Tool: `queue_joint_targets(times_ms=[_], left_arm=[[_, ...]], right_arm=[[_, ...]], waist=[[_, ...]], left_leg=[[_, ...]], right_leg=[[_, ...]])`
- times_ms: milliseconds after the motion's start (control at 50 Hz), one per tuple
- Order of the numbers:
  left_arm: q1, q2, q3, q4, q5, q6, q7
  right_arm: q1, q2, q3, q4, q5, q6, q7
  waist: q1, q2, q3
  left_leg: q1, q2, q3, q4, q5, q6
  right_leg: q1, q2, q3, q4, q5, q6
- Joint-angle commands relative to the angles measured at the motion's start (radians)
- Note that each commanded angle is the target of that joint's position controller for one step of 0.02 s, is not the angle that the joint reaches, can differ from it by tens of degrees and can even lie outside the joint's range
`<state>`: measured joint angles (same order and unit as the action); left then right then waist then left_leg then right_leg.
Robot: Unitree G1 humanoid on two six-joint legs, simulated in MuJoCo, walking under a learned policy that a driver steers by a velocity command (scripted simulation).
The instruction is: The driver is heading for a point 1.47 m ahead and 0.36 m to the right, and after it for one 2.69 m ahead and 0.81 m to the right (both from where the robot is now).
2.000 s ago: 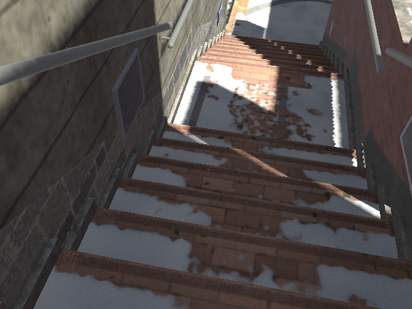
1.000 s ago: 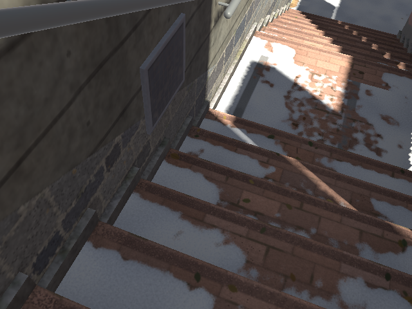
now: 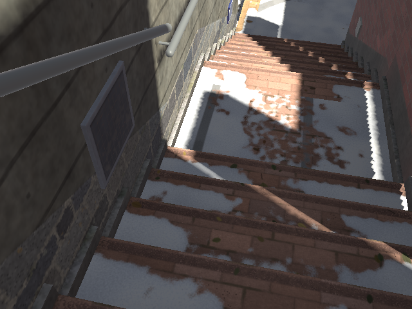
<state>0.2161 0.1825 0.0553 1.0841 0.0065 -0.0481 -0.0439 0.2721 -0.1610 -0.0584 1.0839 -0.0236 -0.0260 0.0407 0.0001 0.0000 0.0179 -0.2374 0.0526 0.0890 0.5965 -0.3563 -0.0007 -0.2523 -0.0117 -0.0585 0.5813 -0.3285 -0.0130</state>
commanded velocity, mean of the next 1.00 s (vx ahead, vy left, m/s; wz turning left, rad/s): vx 0.40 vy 0.00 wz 0.00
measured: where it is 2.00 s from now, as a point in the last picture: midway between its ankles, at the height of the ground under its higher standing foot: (202, 239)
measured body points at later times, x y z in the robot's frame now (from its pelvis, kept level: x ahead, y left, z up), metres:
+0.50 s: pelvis +0.12 -0.02 -0.01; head +0.13 -0.02 +0.44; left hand -0.02 +0.20 -0.15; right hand +0.25 -0.26 -0.15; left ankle +0.27 +0.13 -0.68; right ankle +0.01 -0.10 -0.73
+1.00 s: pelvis +0.41 +0.05 -0.17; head +0.42 +0.04 +0.28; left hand +0.50 +0.28 -0.31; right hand +0.32 -0.19 -0.31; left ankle +0.34 +0.12 -0.88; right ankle +0.54 -0.11 -0.83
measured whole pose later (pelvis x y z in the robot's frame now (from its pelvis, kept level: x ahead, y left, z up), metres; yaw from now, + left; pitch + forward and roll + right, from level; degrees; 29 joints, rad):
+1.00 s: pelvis +0.41 +0.05 -0.17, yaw +1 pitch +1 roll +3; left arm 0.21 0.22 -0.01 0.95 0.11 -0.06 -0.06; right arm 0.52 -0.19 -0.01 1.09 -0.10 -0.13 0.03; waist -0.02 -0.05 0.00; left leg -0.21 -0.10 0.10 0.61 -0.43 0.10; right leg -0.75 -0.11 0.08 0.99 0.10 -0.04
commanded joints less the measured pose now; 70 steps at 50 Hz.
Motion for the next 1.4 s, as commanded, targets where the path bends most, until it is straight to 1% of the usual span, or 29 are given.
queue_joint_targets(times_ms=[20,100,220,260,280,320,360,400,520,540,560,600,620,640,660,680,740,760,800,880,900,960,1060,1080,1220,1240,1260,1300,1400], left_arm=[[0.111,0.192,0.065,0.001,0.035,-0.040,-0.022],[0.015,0.070,0.011,-0.068,0.044,0.038,0.046],[0.347,-0.003,0.021,0.021,0.026,-0.104,0.036],[0.565,0.268,0.069,0.069,0.049,-0.039,0.042],[0.507,0.229,0.049,0.037,0.023,-0.031,0.045],[0.375,0.181,0.034,-0.010,0.030,-0.022,0.043],[0.448,-0.079,-0.040,0.045,0.093,-0.077,0.013],[0.223,0.200,0.022,-0.059,0.034,-0.054,0.047],[0.279,0.074,-0.018,-0.011,-0.009,-0.080,0.052],[0.420,-0.009,-0.065,0.059,0.136,-0.099,0.019],[0.246,0.105,-0.014,-0.013,0.005,-0.078,0.038],[0.308,0.128,-0.013,-0.014,0.003,-0.069,0.046],[0.497,0.012,-0.068,0.093,0.103,-0.082,0.023],[0.333,0.112,-0.017,0.010,0.037,-0.058,0.055],[0.362,0.130,-0.013,0.014,0.037,-0.029,0.076],[0.468,0.061,-0.061,0.073,0.092,-0.037,0.033],[0.348,0.148,-0.044,0.044,0.147,-0.031,-0.058],[0.539,0.046,-0.041,0.070,0.088,-0.034,-0.080],[0.240,0.033,-0.059,-0.124,0.043,-0.079,-0.064],[0.143,0.077,-0.051,-0.110,0.091,-0.061,-0.011],[0.159,0.140,-0.004,-0.105,0.052,-0.013,0.029],[0.213,-0.030,-0.085,-0.106,0.110,-0.004,-0.028],[-0.035,0.088,-0.076,-0.209,0.078,-0.011,-0.019],[-0.169,0.114,-0.044,-0.233,0.019,-0.011,-0.002],[0.015,0.087,-0.027,-0.160,0.003,-0.026,0.027],[0.558,0.209,0.009,-0.014,0.064,-0.037,0.006],[0.683,0.330,0.050,-0.009,0.091,-0.024,-0.025],[0.528,0.306,0.051,-0.058,0.110,-0.024,-0.026],[-0.066,-0.030,-0.085,-0.156,0.073,-0.089,0.009]], right_arm=[[0.132,-0.190,-0.061,0.009,-0.052,-0.022,0.021],[0.106,-0.144,-0.036,-0.018,0.010,0.030,-0.055],[0.103,-0.158,-0.039,-0.024,-0.086,-0.048,-0.021],[-0.147,-0.111,-0.037,-0.148,0.009,-0.021,-0.030],[-0.155,-0.131,-0.038,-0.144,-0.015,-0.010,-0.040],[-0.081,-0.105,-0.035,-0.101,0.005,-0.003,-0.041],[0.002,-0.029,-0.002,-0.103,-0.102,-0.089,-0.030],[-0.049,-0.128,-0.034,-0.110,-0.019,0.014,-0.027],[-0.274,-0.064,-0.005,-0.174,-0.008,0.009,0.009],[-0.147,0.066,0.070,-0.177,-0.112,-0.026,0.029],[-0.300,-0.117,-0.004,-0.179,-0.005,-0.007,0.017],[-0.407,-0.115,0.010,-0.236,0.022,-0.004,-0.002],[-0.306,-0.028,0.068,-0.216,-0.125,-0.028,0.021],[-0.402,-0.141,0.005,-0.236,0.029,-0.015,-0.008],[-0.393,-0.150,0.007,-0.230,0.037,-0.021,-0.023],[-0.278,-0.083,0.051,-0.190,-0.113,-0.037,0.014],[0.264,-0.217,-0.014,-0.051,-0.067,-0.070,0.019],[0.479,-0.253,-0.016,-0.027,-0.088,-0.043,0.041],[0.406,-0.326,-0.042,-0.039,-0.082,-0.060,0.052],[0.063,0.004,0.075,-0.118,-0.106,-0.095,0.008],[0.083,-0.201,-0.002,-0.089,0.065,-0.081,-0.043],[0.172,-0.089,0.042,-0.064,-0.117,-0.127,0.000],[0.288,-0.055,0.086,-0.011,-0.089,-0.122,-0.020],[0.244,-0.142,0.038,-0.051,0.108,-0.089,-0.067],[0.347,-0.145,0.025,-0.027,-0.009,-0.013,-0.121],[0.428,-0.081,0.075,0.062,-0.175,-0.051,0.033],[0.589,0.012,0.074,0.061,-0.097,-0.070,0.130],[0.210,-0.150,0.042,-0.173,-0.010,-0.090,0.132],[0.197,-0.008,0.091,-0.197,-0.123,-0.030,0.040]], waist=[[0.001,0.007,0.132],[-0.035,0.111,0.068],[0.090,0.008,0.165],[0.208,-0.320,0.071],[0.157,-0.151,0.136],[0.068,-0.019,0.128],[0.069,-0.042,0.170],[-0.039,-0.025,0.106],[0.042,-0.052,0.134],[0.048,-0.137,0.110],[0.059,-0.023,0.143],[0.121,-0.058,0.166],[0.113,-0.054,0.157],[0.143,-0.072,0.204],[0.174,-0.029,0.163],[0.126,0.047,0.101],[-0.113,0.168,-0.025],[-0.084,0.351,-0.355],[-0.143,0.190,-0.160],[0.052,-0.045,0.100],[0.072,0.060,0.101],[0.082,0.055,0.044],[-0.009,0.036,0.043],[-0.048,-0.019,0.041],[-0.035,-0.016,0.042],[0.187,-0.012,-0.036],[0.187,-0.352,-0.394],[0.238,-0.139,-0.238],[-0.086,0.043,0.117]], left_leg=[[-0.116,0.026,-0.046,-0.168,-0.370,0.100],[0.010,0.128,-0.242,-0.192,-0.271,0.136],[-0.425,0.169,-0.209,-0.131,-0.356,0.262],[-0.672,-0.112,0.012,0.607,-0.194,0.084],[-0.774,-0.050,-0.126,0.641,-0.229,0.097],[-0.679,0.007,-0.136,0.646,-0.097,0.074],[-0.842,0.014,-0.306,0.708,0.180,0.162],[-0.534,-0.005,-0.120,0.525,0.258,0.050],[-0.225,-0.019,-0.036,0.020,0.865,0.045],[-0.225,0.063,-0.167,0.046,0.975,0.081],[-0.247,-0.030,-0.006,-0.049,0.871,0.065],[-0.228,-0.008,-0.039,-0.090,0.784,0.038],[-0.305,0.087,-0.167,-0.133,0.743,0.076],[-0.334,0.010,-0.033,-0.219,0.747,0.037],[-0.277,0.037,-0.079,-0.251,0.722,0.036],[-0.229,0.115,-0.156,-0.313,0.637,0.073],[0.468,0.037,-0.039,-0.195,0.634,0.118],[0.922,0.160,-0.143,0.163,1.049,0.309],[0.842,0.379,-0.652,-0.109,0.333,0.448],[-0.095,0.220,-0.326,-0.291,0.433,0.327],[-0.124,0.232,-0.318,-0.246,0.675,0.291],[-0.239,0.164,-0.225,-0.190,0.447,0.343],[-0.273,0.084,-0.208,-0.028,0.110,0.256],[-0.243,0.066,-0.205,0.002,0.087,0.174],[-0.037,0.057,-0.193,0.561,0.441,0.182],[-0.339,0.049,-0.208,0.803,0.449,0.085],[-0.594,-0.142,-0.146,1.382,-0.388,0.042],[-1.118,-0.121,-0.176,1.573,-0.414,0.027],[-0.494,0.123,-0.194,0.664,0.461,0.117]], right_leg=[[-0.075,-0.023,0.058,-0.146,-0.392,-0.104],[-0.178,0.027,0.015,0.070,-0.173,-0.078],[0.266,0.053,-0.061,0.162,-0.040,-0.103],[0.384,-0.276,0.651,-0.238,0.004,-0.202],[0.344,-0.373,0.739,-0.254,0.091,-0.251],[0.245,-0.328,0.567,-0.194,0.183,-0.260],[0.196,-0.289,0.498,-0.192,-0.066,-0.340],[0.008,-0.237,0.330,-0.184,0.310,-0.213],[-0.164,-0.097,0.143,-0.177,-0.058,-0.157],[-0.188,-0.136,0.118,-0.118,-0.025,-0.200],[-0.094,-0.101,0.134,-0.124,-0.041,-0.166],[-0.055,-0.114,0.168,-0.056,0.003,-0.167],[0.047,-0.187,0.221,0.006,-0.034,-0.202],[0.126,-0.113,0.162,0.049,0.065,-0.165],[0.159,-0.102,0.162,0.163,0.158,-0.157],[0.219,-0.145,0.247,0.217,0.041,-0.171],[-0.123,-0.026,0.152,0.700,0.199,-0.137],[-0.393,0.118,0.103,1.239,-0.430,-0.061],[-0.915,0.079,0.155,1.364,-0.347,-0.037],[-0.519,-0.163,0.242,0.657,0.354,-0.091],[-0.367,-0.079,0.153,0.546,0.137,0.009],[-0.326,-0.123,0.147,0.504,0.397,-0.027],[-0.286,-0.091,0.110,0.154,0.847,-0.022],[-0.204,-0.033,0.051,0.091,0.881,-0.008],[0.082,0.006,-0.029,-0.180,0.655,-0.029],[0.596,-0.081,0.065,-0.097,0.845,-0.134],[1.076,-0.273,0.199,0.172,1.303,-0.422],[0.980,-0.401,0.516,0.006,0.850,-0.458],[-0.501,-0.187,0.248,-0.337,0.096,-0.311]])
Velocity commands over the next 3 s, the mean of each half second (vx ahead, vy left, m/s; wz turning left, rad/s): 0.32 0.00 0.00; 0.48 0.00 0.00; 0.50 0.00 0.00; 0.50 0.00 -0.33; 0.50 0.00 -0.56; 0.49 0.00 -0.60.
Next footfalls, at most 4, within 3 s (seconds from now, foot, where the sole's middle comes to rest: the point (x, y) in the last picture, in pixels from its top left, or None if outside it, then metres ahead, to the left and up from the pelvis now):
0.74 left None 0.38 0.12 -0.92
1.24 right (233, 284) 0.72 -0.08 -1.07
1.78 left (178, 236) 1.03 0.16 -1.23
2.24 right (226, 221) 1.11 -0.08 -1.23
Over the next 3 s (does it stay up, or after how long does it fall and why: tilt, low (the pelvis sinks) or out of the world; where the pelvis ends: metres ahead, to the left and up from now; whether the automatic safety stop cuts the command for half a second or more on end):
stays up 1.43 -0.17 -0.66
